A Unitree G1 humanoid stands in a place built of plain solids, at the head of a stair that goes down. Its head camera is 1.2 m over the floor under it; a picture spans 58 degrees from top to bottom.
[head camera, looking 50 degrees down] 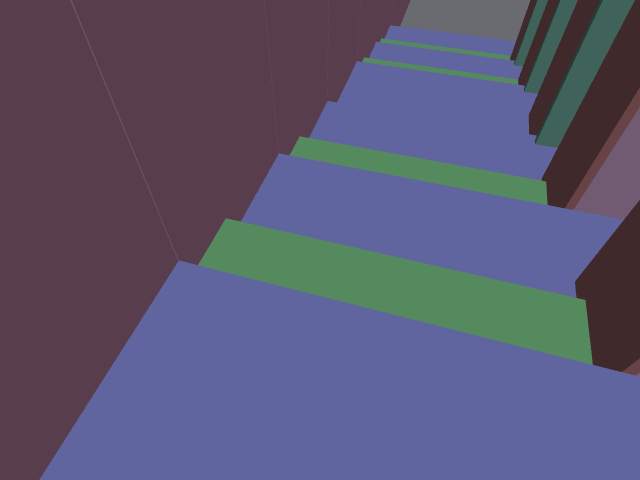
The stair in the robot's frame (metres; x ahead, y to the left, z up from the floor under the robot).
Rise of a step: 0.13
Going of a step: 0.48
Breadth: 1.41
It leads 17 degrees to the right of straight ahead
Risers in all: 5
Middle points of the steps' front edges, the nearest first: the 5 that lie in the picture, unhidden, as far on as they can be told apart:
0.71 -0.18 0.00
1.04 -0.28 -0.13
1.63 -0.46 -0.26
1.96 -0.55 -0.40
2.55 -0.73 -0.53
